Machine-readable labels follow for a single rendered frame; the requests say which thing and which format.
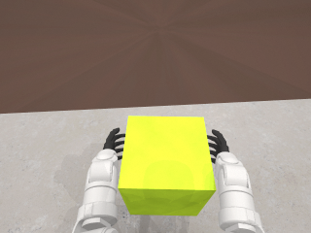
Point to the robot right forearm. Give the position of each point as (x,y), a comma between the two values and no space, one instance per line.
(237,212)

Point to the robot left forearm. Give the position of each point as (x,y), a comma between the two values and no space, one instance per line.
(99,208)

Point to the robot left hand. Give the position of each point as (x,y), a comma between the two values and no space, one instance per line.
(111,143)

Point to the carton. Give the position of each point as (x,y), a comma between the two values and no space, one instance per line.
(166,166)

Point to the robot right hand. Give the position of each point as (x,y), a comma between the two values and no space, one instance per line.
(220,145)

